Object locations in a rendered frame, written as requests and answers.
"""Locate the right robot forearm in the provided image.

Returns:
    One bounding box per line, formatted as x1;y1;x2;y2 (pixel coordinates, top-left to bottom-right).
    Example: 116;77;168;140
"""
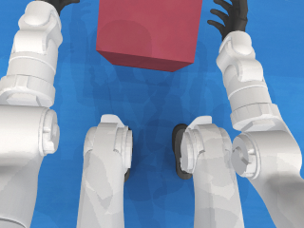
216;30;302;167

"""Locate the robot right hand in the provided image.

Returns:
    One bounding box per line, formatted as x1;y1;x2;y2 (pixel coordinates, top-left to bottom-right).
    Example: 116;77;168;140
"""
207;0;248;42

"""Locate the left robot forearm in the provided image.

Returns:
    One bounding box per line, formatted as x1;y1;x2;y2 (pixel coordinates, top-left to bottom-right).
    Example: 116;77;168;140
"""
0;0;63;107

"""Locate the robot left foot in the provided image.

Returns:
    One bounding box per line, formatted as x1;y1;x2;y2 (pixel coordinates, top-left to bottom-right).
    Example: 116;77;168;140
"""
123;127;133;182

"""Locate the carton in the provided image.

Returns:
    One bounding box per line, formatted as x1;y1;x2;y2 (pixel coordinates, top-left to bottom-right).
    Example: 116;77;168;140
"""
96;0;203;72

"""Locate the robot left hand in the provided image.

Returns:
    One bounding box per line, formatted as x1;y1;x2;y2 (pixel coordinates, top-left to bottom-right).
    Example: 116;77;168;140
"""
34;0;80;16

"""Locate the left robot upper arm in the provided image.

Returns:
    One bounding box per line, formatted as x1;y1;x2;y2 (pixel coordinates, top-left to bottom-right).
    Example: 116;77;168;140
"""
0;104;60;228

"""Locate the robot left shin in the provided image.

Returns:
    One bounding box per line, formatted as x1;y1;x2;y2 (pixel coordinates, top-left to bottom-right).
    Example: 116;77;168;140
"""
83;114;128;173

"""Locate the right robot upper arm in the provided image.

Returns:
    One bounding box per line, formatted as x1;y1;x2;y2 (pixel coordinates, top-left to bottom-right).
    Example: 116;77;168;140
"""
230;130;304;228

